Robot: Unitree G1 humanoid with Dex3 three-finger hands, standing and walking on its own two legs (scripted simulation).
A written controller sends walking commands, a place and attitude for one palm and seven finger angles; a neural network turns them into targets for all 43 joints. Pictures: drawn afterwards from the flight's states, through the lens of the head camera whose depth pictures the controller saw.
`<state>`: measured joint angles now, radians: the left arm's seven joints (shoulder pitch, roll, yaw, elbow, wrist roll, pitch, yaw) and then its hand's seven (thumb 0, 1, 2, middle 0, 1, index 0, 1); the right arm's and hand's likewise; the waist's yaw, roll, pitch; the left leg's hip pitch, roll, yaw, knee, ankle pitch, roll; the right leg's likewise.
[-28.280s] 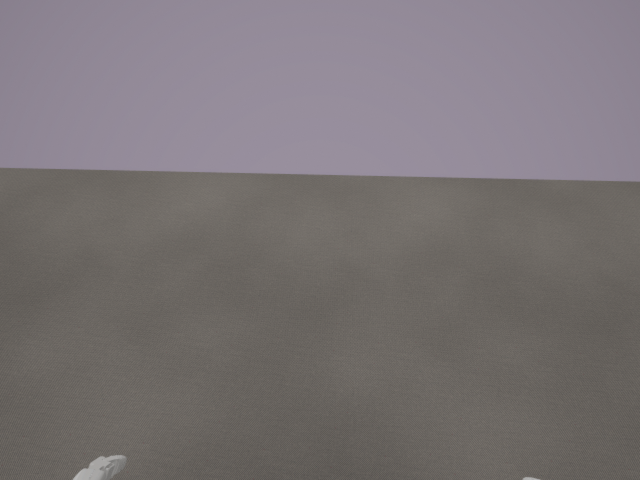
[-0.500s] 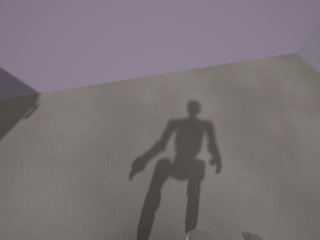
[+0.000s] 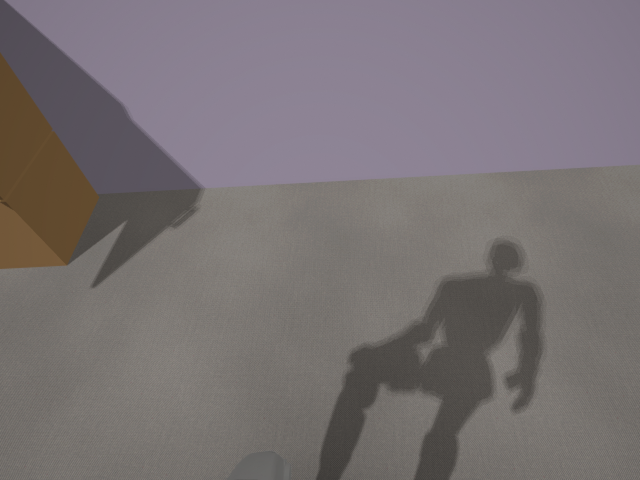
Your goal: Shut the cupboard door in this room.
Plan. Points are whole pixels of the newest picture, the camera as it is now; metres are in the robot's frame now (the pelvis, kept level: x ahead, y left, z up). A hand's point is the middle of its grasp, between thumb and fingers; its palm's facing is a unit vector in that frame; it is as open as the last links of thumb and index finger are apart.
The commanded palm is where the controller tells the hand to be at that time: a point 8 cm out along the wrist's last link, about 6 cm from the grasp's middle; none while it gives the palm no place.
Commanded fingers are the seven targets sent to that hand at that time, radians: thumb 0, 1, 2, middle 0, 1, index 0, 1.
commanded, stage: walk to a spot facing it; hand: left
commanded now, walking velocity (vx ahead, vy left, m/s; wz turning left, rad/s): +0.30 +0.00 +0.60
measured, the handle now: out of the picture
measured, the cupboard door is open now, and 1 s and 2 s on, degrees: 83 83 83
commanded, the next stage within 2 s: turn to face it in 1.62 s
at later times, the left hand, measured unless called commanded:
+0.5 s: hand out of the picture +0.12 +0.32 -0.18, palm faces +0.30 -0.93 -0.21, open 7.4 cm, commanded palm none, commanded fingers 0.00 0.90 0.90 -0.20 -0.30 -0.20 -0.30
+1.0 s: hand (159, 336) +0.37 +0.32 -0.17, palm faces +0.37 -0.90 -0.22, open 7.3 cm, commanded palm none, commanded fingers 0.00 0.90 0.90 -0.20 -0.30 -0.20 -0.30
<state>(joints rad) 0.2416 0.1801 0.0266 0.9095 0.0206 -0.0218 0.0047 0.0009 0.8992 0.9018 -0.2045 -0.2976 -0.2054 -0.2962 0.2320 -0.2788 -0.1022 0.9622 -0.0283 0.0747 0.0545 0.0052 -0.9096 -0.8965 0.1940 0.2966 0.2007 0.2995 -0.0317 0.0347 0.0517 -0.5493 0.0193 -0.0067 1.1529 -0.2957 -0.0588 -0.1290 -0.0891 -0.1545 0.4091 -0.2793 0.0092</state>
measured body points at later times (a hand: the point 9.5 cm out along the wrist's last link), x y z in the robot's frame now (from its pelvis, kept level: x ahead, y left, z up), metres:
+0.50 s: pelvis +0.14 +0.11 +0.00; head +0.16 +0.14 +0.44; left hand +0.10 +0.37 -0.16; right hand +0.29 -0.10 -0.13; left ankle +0.11 +0.17 -0.75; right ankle +0.20 -0.05 -0.65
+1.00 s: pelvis +0.37 +0.12 -0.01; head +0.40 +0.11 +0.44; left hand +0.36 +0.36 -0.15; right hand +0.41 -0.11 -0.17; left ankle +0.27 +0.23 -0.64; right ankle +0.44 +0.05 -0.75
